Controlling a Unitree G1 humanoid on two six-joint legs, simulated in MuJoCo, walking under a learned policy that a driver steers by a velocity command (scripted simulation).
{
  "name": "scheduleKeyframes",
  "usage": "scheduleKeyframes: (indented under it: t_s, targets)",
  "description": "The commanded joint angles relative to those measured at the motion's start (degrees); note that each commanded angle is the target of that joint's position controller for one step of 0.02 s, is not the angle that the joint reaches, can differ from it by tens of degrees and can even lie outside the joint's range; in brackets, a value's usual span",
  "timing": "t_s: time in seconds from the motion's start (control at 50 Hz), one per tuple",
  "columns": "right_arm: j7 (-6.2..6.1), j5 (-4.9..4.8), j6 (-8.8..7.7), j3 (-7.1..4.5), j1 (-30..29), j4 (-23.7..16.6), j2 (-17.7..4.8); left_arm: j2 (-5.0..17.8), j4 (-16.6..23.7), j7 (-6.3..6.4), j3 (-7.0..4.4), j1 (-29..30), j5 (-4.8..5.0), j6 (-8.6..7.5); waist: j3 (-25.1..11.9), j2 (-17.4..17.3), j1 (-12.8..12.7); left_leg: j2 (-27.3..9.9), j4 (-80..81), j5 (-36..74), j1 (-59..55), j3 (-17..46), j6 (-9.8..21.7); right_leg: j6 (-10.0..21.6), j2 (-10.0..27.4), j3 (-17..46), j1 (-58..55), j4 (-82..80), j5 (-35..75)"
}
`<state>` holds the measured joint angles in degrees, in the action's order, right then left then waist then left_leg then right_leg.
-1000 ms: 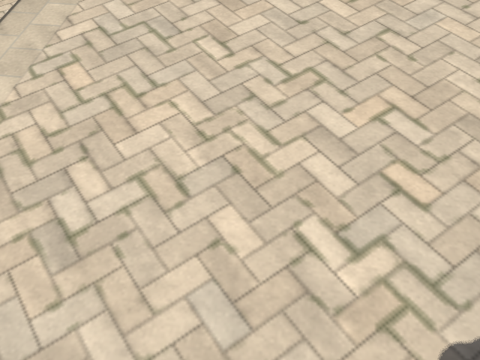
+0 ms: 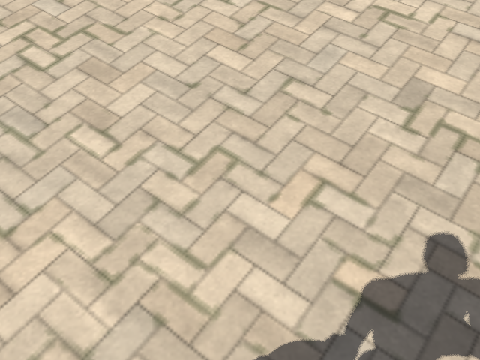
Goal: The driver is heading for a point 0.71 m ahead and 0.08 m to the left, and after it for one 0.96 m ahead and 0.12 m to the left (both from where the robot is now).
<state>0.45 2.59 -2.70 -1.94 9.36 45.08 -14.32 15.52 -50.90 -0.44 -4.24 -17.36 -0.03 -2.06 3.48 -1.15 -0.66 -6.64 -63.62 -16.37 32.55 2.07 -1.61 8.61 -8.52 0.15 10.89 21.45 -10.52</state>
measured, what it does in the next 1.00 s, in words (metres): walks ahead: left foot, then right foot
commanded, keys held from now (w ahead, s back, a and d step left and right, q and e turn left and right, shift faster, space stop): w+e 0.16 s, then w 0.04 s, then w+q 0.66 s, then q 0.14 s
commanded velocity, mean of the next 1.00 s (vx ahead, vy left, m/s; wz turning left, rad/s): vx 0.48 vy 0.00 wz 0.12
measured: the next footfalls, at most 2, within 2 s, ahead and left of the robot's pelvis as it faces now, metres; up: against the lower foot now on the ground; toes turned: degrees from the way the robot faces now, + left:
left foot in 0.32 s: +0.37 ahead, +0.11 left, +0.00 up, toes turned -8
right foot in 0.84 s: +0.63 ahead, -0.08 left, +0.00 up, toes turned +9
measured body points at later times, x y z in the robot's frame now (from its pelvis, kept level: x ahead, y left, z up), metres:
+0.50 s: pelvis +0.29 +0.05 +0.00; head +0.31 +0.06 +0.45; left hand +0.40 +0.31 -0.13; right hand +0.33 -0.23 -0.12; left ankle +0.33 +0.11 -0.74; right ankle +0.22 -0.07 -0.66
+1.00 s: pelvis +0.54 +0.00 +0.00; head +0.57 -0.02 +0.45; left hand +0.64 +0.28 -0.09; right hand +0.64 -0.27 -0.13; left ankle +0.45 +0.10 -0.66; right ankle +0.59 -0.09 -0.74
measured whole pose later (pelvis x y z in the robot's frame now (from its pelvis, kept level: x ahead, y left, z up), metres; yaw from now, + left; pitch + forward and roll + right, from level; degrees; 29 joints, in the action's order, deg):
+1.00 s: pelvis +0.54 +0.00 +0.00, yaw +12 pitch +1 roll +0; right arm 0.6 1.5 -0.3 -4.9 17.8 46.5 -17.8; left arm 14.2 -42.4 0.9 -1.1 -9.6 -1.6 -4.2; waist 2.6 -2.4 2.1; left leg 2.9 -63.4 -23.7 24.9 2.0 1.9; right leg 2.0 -0.4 -3.4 16.2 25.5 -10.1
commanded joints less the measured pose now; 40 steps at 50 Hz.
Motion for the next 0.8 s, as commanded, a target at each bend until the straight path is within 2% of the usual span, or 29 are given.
scheduleKeyframes:
  t_s: [0.02,0.14,0.22,0.26,0.28,0.3,0.32,0.34,0.36,0.38,0.4,0.42,0.44,0.46,0.5,0.52,0.56,0.6,0.66,0.72,0.76,0.8]
  targets:
    - [0.29,0.25,1.13,-0.94,1.38,-2.97,-4.20,8.25,3.02,0.19,-1.75,-2.20,0.15,-1.51,-2.09,2.39,0.93,0.26,5.44,5.48,3.33,-2.24,-1.79,7.01,14.11,14.40,-1.28,-9.54,20.02]
    - [0.72,-0.34,0.75,-0.38,-10.84,-7.31,-4.45,8.49,2.34,0.53,-1.78,-8.88,-0.12,-1.08,-1.38,4.59,-4.08,2.69,20.15,14.32,8.03,-1.79,-1.82,4.74,13.77,17.36,-9.08,-7.23,20.96]
    - [1.12,-0.71,-0.29,0.22,-14.11,-8.95,-4.55,8.23,1.89,1.21,-1.41,-10.60,-0.79,-1.22,-1.09,5.41,-4.99,4.56,28.46,15.11,4.78,-2.78,0.54,3.87,15.68,17.96,-13.34,-4.99,26.60]
    - [1.06,-0.76,-0.73,-0.10,-10.00,-7.80,-5.45,8.52,1.82,1.50,-1.15,-8.88,-0.96,-1.76,-1.19,6.14,-2.71,5.56,32.51,13.38,-3.60,-3.30,3.24,1.80,16.95,16.93,-12.62,-4.09,31.38]
    - [0.70,-0.86,-0.89,-0.71,-5.80,-6.40,-6.79,9.31,1.82,1.51,-1.24,-7.82,-1.10,-2.08,-2.53,6.50,-0.80,7.13,33.33,10.49,-9.20,-3.94,4.62,0.75,16.79,15.76,-12.92,-0.57,39.42]
    - [0.14,-1.00,-1.21,-1.40,1.40,-4.00,-7.98,9.87,1.60,1.33,-1.28,-7.09,-1.33,-2.20,-5.92,5.38,2.53,9.03,35.65,9.17,-16.82,-5.03,6.11,-0.17,15.15,13.48,-13.45,7.74,45.84]
    - [-0.55,-0.69,-1.71,-2.07,9.63,-1.79,-9.47,9.34,1.63,1.08,-1.03,-6.80,-1.41,-2.39,-10.51,3.63,6.44,6.57,37.11,9.25,-27.71,-2.70,8.00,-1.11,12.58,10.78,-9.27,19.16,41.37]
    - [-1.20,0.40,-1.93,-3.06,17.54,-1.23,-14.07,5.15,3.50,0.83,0.11,-9.27,-0.61,-2.59,-18.30,-4.25,7.53,-6.84,37.81,1.76,-41.18,16.42,12.58,-2.88,7.86,7.07,1.87,37.48,21.61]
    - [-0.52,-0.06,-1.17,-4.20,16.65,0.41,-17.08,3.51,2.93,0.39,0.27,-15.89,-0.10,-2.46,-19.37,-16.51,3.04,-15.79,46.42,3.48,-47.18,42.00,19.78,-4.76,-0.89,4.07,17.49,50.80,-18.94]
    - [0.34,-1.98,-0.58,-3.22,10.98,-0.55,-11.72,6.59,2.76,0.63,0.21,-11.41,-2.33,-2.24,-10.83,-6.05,1.50,-13.06,48.53,-5.14,-40.64,41.20,18.74,-3.87,4.27,6.57,23.05,52.92,-15.07]
    - [0.71,-2.39,-0.52,-2.59,6.60,-1.46,-8.49,6.93,3.93,0.24,0.22,-5.37,-2.48,-2.43,-4.78,-1.20,1.29,-10.56,48.91,-3.44,-33.35,31.64,17.72,-4.17,6.95,5.57,23.61,50.72,-9.77]
    - [0.85,-1.90,-0.63,-2.13,5.27,-1.36,-6.98,6.36,5.06,-0.02,0.52,-2.03,-2.48,-2.59,-2.87,0.23,0.89,-7.40,49.79,3.05,-29.52,26.19,16.43,-4.50,8.70,4.68,22.96,47.70,-7.31]
    - [0.72,-1.97,-0.89,-1.87,6.13,-0.46,-6.44,5.98,5.69,-0.27,0.66,-1.05,-2.89,-2.28,-1.88,-0.77,0.17,-5.10,50.23,9.60,-27.24,22.47,15.62,-5.23,9.91,4.21,22.10,45.12,-6.63]
    - [0.61,-2.16,-1.19,-1.76,7.01,0.56,-6.24,5.20,5.82,-0.51,1.02,-1.63,-3.16,-1.79,-2.61,-2.43,-0.68,-3.37,50.67,14.24,-25.83,19.84,15.17,-6.19,10.56,3.80,20.13,42.91,-6.26]
    - [0.49,-2.59,-1.75,-2.17,9.69,1.93,-7.22,4.26,6.38,-0.72,1.50,-1.02,-3.14,-1.15,-3.70,-3.23,-0.87,-2.23,50.99,20.88,-25.13,17.48,16.06,-7.90,10.75,2.53,19.58,40.09,-6.67]
    - [0.36,-2.71,-1.77,-2.44,10.57,2.27,-7.90,3.96,6.88,-0.77,1.72,0.27,-3.10,-0.91,-3.57,-3.01,-0.74,-1.89,51.61,20.72,-24.49,16.76,16.51,-8.71,11.02,1.95,20.35,38.36,-6.43]
    - [0.07,-2.68,-1.48,-2.78,12.22,2.71,-8.62,3.58,8.72,-0.77,2.12,5.41,-2.94,-0.63,-1.86,-2.82,0.29,-1.13,53.32,18.21,-23.13,16.19,16.75,-10.18,11.68,1.00,22.91,33.38,-3.56]
    - [-0.01,-2.72,-1.18,-2.94,14.23,3.19,-8.43,3.13,10.68,-0.84,2.54,11.16,-2.73,-0.59,-0.63,-2.78,1.87,-0.06,53.98,17.12,-22.91,15.87,15.78,-11.23,11.84,0.47,24.21,27.07,1.14]
    - [-0.11,-2.58,-0.95,-3.41,17.16,3.68,-8.91,2.53,12.60,-1.04,3.10,16.96,-2.23,-0.82,-1.16,-2.96,4.10,0.76,52.20,19.21,-24.87,15.91,14.32,-11.69,10.80,0.32,23.44,19.81,6.57]
    - [-0.37,-2.03,-0.63,-3.69,19.13,3.74,-9.24,2.74,14.31,-0.93,3.34,20.98,-1.64,-1.32,-1.70,-3.17,5.47,0.25,48.62,24.71,-27.51,17.32,13.76,-11.37,9.29,0.42,22.06,15.43,7.02]
    - [-0.70,-1.70,-0.42,-3.96,18.37,3.15,-9.73,3.47,14.87,-0.74,3.23,20.81,-1.42,-1.78,-2.12,-3.70,4.71,-0.38,45.89,26.69,-28.01,19.17,12.71,-10.50,8.53,1.27,18.53,12.20,5.03]
    - [-0.90,-1.60,-0.32,-4.35,15.30,2.01,-10.66,5.00,13.56,-0.26,2.62,15.33,-1.26,-2.34,-3.44,-4.11,1.62,-0.07,41.90,27.85,-25.29,20.72,10.86,-9.11,7.13,1.41,8.67,7.86,1.59]
Keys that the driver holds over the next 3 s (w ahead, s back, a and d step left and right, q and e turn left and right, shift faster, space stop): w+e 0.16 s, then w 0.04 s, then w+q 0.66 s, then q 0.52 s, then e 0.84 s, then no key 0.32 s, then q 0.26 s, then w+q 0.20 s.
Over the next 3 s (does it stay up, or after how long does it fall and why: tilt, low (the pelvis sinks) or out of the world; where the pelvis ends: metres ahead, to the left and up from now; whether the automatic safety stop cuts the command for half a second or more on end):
stays up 0.60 0.05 0.00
